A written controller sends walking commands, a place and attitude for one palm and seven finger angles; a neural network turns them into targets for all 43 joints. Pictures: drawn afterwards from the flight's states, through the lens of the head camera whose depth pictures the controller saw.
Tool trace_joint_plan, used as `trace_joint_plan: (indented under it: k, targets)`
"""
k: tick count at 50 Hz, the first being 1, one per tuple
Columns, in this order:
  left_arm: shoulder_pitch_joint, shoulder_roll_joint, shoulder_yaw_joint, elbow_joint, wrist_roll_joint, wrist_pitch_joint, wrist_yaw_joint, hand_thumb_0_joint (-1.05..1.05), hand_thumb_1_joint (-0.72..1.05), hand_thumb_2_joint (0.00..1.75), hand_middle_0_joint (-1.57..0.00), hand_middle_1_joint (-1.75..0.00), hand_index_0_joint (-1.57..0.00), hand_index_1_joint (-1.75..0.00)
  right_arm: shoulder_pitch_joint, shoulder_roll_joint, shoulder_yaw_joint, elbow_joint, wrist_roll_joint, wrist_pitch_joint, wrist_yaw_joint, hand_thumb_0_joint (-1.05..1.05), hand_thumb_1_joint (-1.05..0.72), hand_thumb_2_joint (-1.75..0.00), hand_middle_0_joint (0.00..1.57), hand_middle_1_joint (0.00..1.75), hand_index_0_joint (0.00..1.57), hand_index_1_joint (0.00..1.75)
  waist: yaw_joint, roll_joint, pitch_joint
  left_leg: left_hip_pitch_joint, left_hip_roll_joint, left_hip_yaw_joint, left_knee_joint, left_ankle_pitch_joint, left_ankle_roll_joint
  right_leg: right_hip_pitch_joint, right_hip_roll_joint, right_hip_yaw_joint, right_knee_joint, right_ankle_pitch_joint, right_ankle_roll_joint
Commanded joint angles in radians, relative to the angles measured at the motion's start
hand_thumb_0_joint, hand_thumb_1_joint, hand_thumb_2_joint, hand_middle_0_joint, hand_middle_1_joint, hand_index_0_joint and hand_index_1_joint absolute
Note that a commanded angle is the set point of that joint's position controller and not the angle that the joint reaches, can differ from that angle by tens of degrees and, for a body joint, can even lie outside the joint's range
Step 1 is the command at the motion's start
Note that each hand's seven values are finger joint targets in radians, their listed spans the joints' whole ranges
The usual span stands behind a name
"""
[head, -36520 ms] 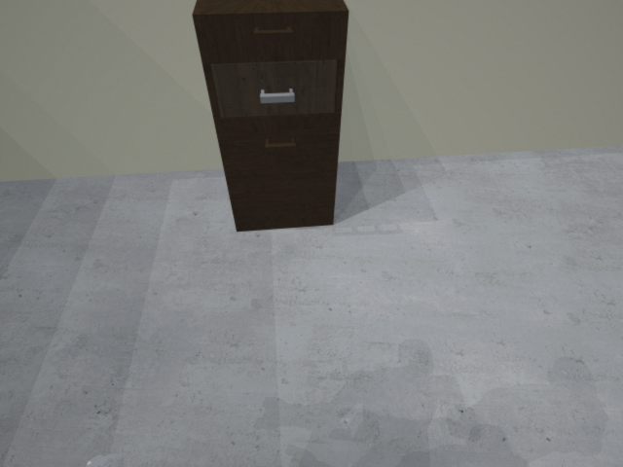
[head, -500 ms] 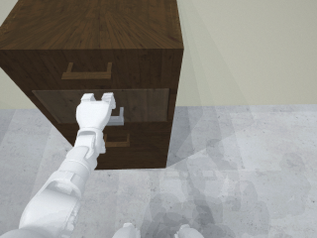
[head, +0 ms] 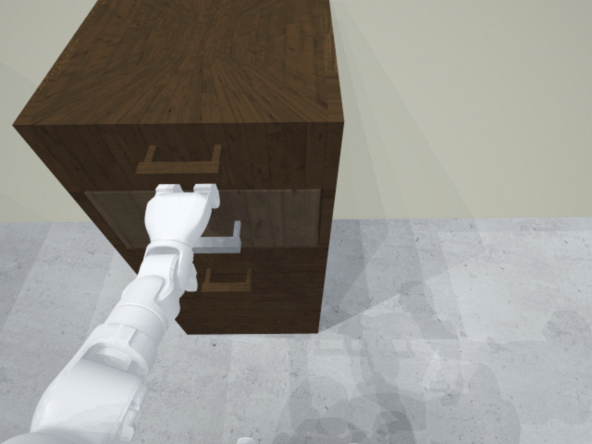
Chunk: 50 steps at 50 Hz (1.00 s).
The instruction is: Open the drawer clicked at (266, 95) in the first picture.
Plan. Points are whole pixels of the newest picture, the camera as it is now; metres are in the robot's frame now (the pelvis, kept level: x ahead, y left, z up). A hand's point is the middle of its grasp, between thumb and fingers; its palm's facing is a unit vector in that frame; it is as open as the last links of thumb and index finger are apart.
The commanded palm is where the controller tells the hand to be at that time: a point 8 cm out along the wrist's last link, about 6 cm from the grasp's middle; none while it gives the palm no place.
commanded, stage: lift the hand off the handle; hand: left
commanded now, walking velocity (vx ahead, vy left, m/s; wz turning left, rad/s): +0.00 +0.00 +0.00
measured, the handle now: (210, 235) +0.47 +0.15 -0.08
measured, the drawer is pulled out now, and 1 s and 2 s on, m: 0.00 0.00 0.00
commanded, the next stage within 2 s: draw the hand back to the body in 0.88 s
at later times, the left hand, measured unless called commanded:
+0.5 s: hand (185, 226) +0.42 +0.16 +0.02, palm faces -0.04 -0.03 -1.00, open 13.7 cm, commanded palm +0.42 +0.16 +0.10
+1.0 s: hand (186, 229) +0.42 +0.16 +0.03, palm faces -0.08 -0.06 -1.00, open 13.9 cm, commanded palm +0.41 +0.17 +0.13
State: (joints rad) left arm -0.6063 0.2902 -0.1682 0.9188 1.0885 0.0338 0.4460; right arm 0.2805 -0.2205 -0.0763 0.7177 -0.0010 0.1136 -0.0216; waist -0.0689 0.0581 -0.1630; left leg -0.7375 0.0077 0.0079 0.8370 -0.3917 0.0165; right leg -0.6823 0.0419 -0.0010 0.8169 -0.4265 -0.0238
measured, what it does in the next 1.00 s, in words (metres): stands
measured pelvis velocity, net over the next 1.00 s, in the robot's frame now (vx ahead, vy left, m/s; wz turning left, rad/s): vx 0.02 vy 0.00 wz -0.01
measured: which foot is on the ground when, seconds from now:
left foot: down 0.00-1.00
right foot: down 0.00-1.00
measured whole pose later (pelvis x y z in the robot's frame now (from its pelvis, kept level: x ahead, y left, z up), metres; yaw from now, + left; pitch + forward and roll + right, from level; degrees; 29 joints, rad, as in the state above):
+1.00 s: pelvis +0.02 +0.00 +0.02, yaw -1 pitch +13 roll +0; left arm -0.47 0.33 -0.21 0.68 1.02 0.04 0.30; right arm 0.26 -0.22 -0.07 0.72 0.01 0.06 -0.04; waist -0.06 0.07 -0.10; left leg -0.54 0.00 0.03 0.67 -0.34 0.02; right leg -0.50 0.03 0.02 0.66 -0.38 -0.02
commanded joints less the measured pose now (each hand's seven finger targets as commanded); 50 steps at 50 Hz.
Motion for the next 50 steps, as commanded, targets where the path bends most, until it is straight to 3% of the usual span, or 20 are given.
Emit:
trace_joint_plan:
  k: [1, 4, 5, 6, 7, 9, 10, 12, 15, 21, 22, 23, 25, 29, 40, 41, 44, 47, 49, 50]
  targets:
    - [-0.576, 0.202, 0.078, -0.262, -0.01, 0.005, 0.058, 0.0, -0.5, 0.3, -0.3, -1.2, -0.3, -1.2, 0.069, -0.139, -0.038, -0.077, 0.003, -0.021, -0.016, 0.0, -0.9, -0.9, 0.2, 0.3, 0.2, 0.3, -0.041, -0.037, -0.369, 0.313, -0.032, 0.014, -0.073, 0.347, 0.025, 0.135, 0.024, -0.003, -0.12, 0.389, -0.011]
    - [-0.585, 0.234, 0.1, -0.292, -0.014, -0.008, 0.048, 0.0, -0.5, 0.3, -0.3, -1.2, -0.3, -1.2, 0.064, -0.14, -0.037, -0.084, 0.004, -0.023, -0.021, 0.0, -0.9, -0.9, 0.2, 0.3, 0.2, 0.3, -0.029, -0.013, -0.403, 0.337, -0.036, 0.017, -0.079, 0.369, 0.024, 0.167, 0.022, 0.001, -0.124, 0.404, -0.013]
    - [-0.573, 0.201, 0.072, -0.293, -0.011, -0.014, 0.046, 0.0, -0.5, 0.3, -0.3, -1.2, -0.3, -1.2, 0.06, -0.132, -0.035, -0.088, 0.003, -0.027, -0.022, 0.0, -0.9, -0.9, 0.2, 0.3, 0.2, 0.3, -0.027, -0.011, -0.414, 0.346, -0.037, 0.021, -0.082, 0.368, 0.025, 0.164, 0.023, 0.002, -0.13, 0.403, -0.009]
    - [-0.58, 0.235, 0.103, -0.297, -0.012, -0.02, 0.046, 0.0, -0.5, 0.3, -0.3, -1.2, -0.3, -1.2, 0.067, -0.138, -0.038, -0.081, 0.006, -0.027, -0.025, 0.0, -0.9, -0.9, 0.2, 0.3, 0.2, 0.3, -0.033, -0.023, -0.391, 0.348, -0.032, 0.016, -0.084, 0.37, 0.025, 0.157, 0.024, -0.003, -0.129, 0.401, -0.012]
    - [-0.59, 0.207, 0.074, -0.302, -0.009, -0.024, 0.047, 0.0, -0.5, 0.3, -0.3, -1.2, -0.3, -1.2, 0.062, -0.136, -0.035, -0.084, 0.003, -0.031, -0.025, 0.0, -0.9, -0.9, 0.2, 0.3, 0.2, 0.3, -0.032, -0.017, -0.397, 0.349, -0.034, 0.018, -0.088, 0.364, 0.024, 0.153, 0.024, -0.002, -0.132, 0.39, -0.009]
    - [-0.579, 0.236, 0.102, -0.309, -0.012, -0.029, 0.046, 0.0, -0.5, 0.3, -0.3, -1.2, -0.3, -1.2, 0.063, -0.14, -0.036, -0.086, 0.004, -0.033, -0.026, 0.0, -0.9, -0.9, 0.2, 0.3, 0.2, 0.3, -0.021, -0.007, -0.402, 0.36, -0.033, 0.013, -0.094, 0.387, 0.021, 0.168, 0.025, -0.005, -0.13, 0.397, -0.016]
    - [-0.571, 0.2, 0.072, -0.304, -0.008, -0.028, 0.046, 0.0, -0.5, 0.3, -0.3, -1.2, -0.3, -1.2, 0.061, -0.135, -0.036, -0.086, 0.005, -0.036, -0.024, 0.0, -0.9, -0.9, 0.2, 0.3, 0.2, 0.3, -0.027, -0.018, -0.4, 0.366, -0.033, 0.017, -0.095, 0.381, 0.023, 0.158, 0.026, -0.006, -0.137, 0.391, -0.011]
    - [-0.585, 0.202, 0.069, -0.285, -0.006, -0.016, 0.05, 0.0, -0.5, 0.3, -0.3, -1.2, -0.3, -1.2, 0.062, -0.139, -0.036, -0.076, 0.006, -0.038, -0.022, 0.0, -0.9, -0.9, 0.2, 0.3, 0.2, 0.3, -0.032, -0.015, -0.369, 0.361, -0.032, 0.018, -0.105, 0.36, 0.022, 0.145, 0.027, -0.007, -0.147, 0.37, -0.011]
    - [-0.602, 0.222, 0.086, -0.327, -0.009, -0.014, 0.044, 0.0, -0.5, 0.3, -0.3, -1.2, -0.3, -1.2, 0.061, -0.14, -0.038, -0.082, 0.006, -0.037, -0.021, 0.0, -0.9, -0.9, 0.2, 0.3, 0.2, 0.3, -0.02, -0.001, -0.427, 0.409, -0.028, 0.014, -0.111, 0.403, 0.019, 0.171, 0.028, -0.01, -0.143, 0.392, -0.015]
    - [-0.6, 0.211, 0.072, -0.293, -0.026, 0.01, 0.022, 0.0, -0.5, 0.3, -0.3, -1.2, -0.3, -1.2, 0.05, -0.144, -0.033, -0.081, 0.015, -0.035, -0.02, 0.0, -0.9, -0.9, 0.2, 0.3, 0.2, 0.3, -0.024, -0.028, -0.339, 0.4, -0.027, 0.012, -0.149, 0.356, 0.019, 0.175, 0.028, -0.013, -0.176, 0.351, -0.016]
    - [-0.639, 0.193, 0.049, -0.34, -0.033, 0.002, 0.018, 0.0, -0.5, 0.3, -0.3, -1.2, -0.3, -1.2, 0.045, -0.143, -0.031, -0.085, 0.012, -0.04, -0.022, 0.0, -0.9, -0.9, 0.2, 0.3, 0.2, 0.3, -0.03, -0.021, -0.37, 0.421, -0.029, 0.015, -0.151, 0.364, 0.022, 0.189, 0.025, -0.008, -0.182, 0.364, -0.012]
    - [-0.633, 0.245, 0.095, -0.357, -0.036, -0.005, 0.017, 0.0, -0.5, 0.3, -0.3, -1.2, -0.3, -1.2, 0.045, -0.144, -0.034, -0.086, 0.013, -0.041, -0.026, 0.0, -0.9, -0.9, 0.2, 0.3, 0.2, 0.3, -0.018, -0.018, -0.39, 0.433, -0.027, 0.016, -0.153, 0.374, 0.022, 0.211, 0.025, -0.006, -0.18, 0.376, -0.014]
    - [-0.638, 0.203, 0.052, -0.388, -0.04, -0.019, 0.005, 0.0, -0.5, 0.3, -0.3, -1.2, -0.3, -1.2, 0.038, -0.139, -0.029, -0.096, 0.014, -0.045, -0.03, 0.0, -0.9, -0.9, 0.2, 0.3, 0.2, 0.3, -0.019, -0.001, -0.4, 0.458, -0.028, 0.011, -0.16, 0.401, 0.019, 0.212, 0.024, -0.012, -0.18, 0.383, -0.014]
    - [-0.658, 0.229, 0.075, -0.464, -0.045, -0.048, 0.002, 0.0, -0.5, 0.3, -0.3, -1.2, -0.3, -1.2, 0.037, -0.142, -0.033, -0.099, 0.01, -0.057, -0.033, 0.0, -0.9, -0.9, 0.2, 0.3, 0.2, 0.3, -0.012, 0.028, -0.422, 0.505, -0.023, 0.005, -0.161, 0.462, 0.013, 0.221, 0.026, -0.016, -0.178, 0.41, -0.019]
    - [-0.588, 0.221, 0.074, -0.636, -0.066, -0.039, 0.002, 0.0, -0.5, 0.3, -0.3, -1.2, -0.3, -1.2, 0.029, -0.135, -0.039, -0.098, 0.011, -0.077, -0.026, 0.0, -0.9, -0.9, 0.2, 0.3, 0.2, 0.3, 0.001, 0.051, -0.495, 0.609, -0.014, 0.003, -0.146, 0.679, 0.007, 0.257, 0.027, -0.019, -0.178, 0.534, -0.011]
    - [-0.583, 0.225, 0.08, -0.63, -0.07, -0.034, -0.001, 0.0, -0.5, 0.3, -0.3, -1.2, -0.3, -1.2, 0.032, -0.138, -0.04, -0.09, 0.011, -0.074, -0.027, 0.0, -0.9, -0.9, 0.2, 0.3, 0.2, 0.3, -0.009, 0.037, -0.473, 0.61, -0.013, 0.002, -0.144, 0.681, 0.007, 0.254, 0.029, -0.021, -0.18, 0.547, -0.011]
    - [-0.525, 0.264, 0.117, -0.663, -0.08, -0.033, -0.011, 0.0, -0.5, 0.3, -0.3, -1.2, -0.3, -1.2, 0.026, -0.14, -0.037, -0.095, 0.009, -0.076, -0.03, 0.0, -0.9, -0.9, 0.2, 0.3, 0.2, 0.3, 0.013, 0.015, -0.498, 0.585, -0.021, 0.012, -0.151, 0.706, 0.009, 0.331, 0.022, -0.012, -0.182, 0.618, -0.01]
    - [-0.483, 0.227, 0.089, -0.684, -0.073, -0.031, -0.015, 0.0, -0.5, 0.3, -0.3, -1.2, -0.3, -1.2, 0.013, -0.132, -0.036, -0.093, 0.009, -0.083, -0.028, 0.0, -0.9, -0.9, 0.2, 0.3, 0.2, 0.3, 0.011, 0.026, -0.476, 0.59, -0.019, 0.014, -0.147, 0.737, 0.01, 0.311, 0.019, -0.013, -0.181, 0.634, -0.005]
    - [-0.504, 0.265, 0.116, -0.675, -0.072, -0.033, -0.015, 0.0, -0.5, 0.3, -0.3, -1.2, -0.3, -1.2, 0.013, -0.137, -0.037, -0.087, 0.011, -0.08, -0.03, 0.0, -0.9, -0.9, 0.2, 0.3, 0.2, 0.3, 0.006, 0.014, -0.454, 0.573, -0.023, 0.018, -0.152, 0.706, 0.012, 0.33, 0.017, -0.01, -0.186, 0.634, -0.008]
    - [-0.451, 0.285, 0.139, -0.691, -0.064, -0.031, -0.015, 0.0, -0.5, 0.3, -0.3, -1.2, -0.3, -1.2, 0.002, -0.132, -0.036, -0.096, 0.01, -0.082, -0.03, 0.0, -0.9, -0.9, 0.2, 0.3, 0.2, 0.3, 0.033, 0.029, -0.488, 0.578, -0.025, 0.023, -0.156, 0.705, 0.012, 0.349, 0.016, -0.004, -0.185, 0.642, -0.006]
